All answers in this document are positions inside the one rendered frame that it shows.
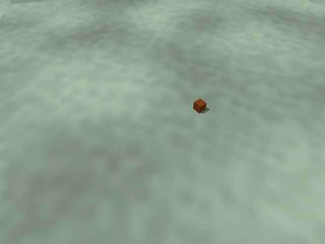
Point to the cube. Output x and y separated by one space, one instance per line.
199 105

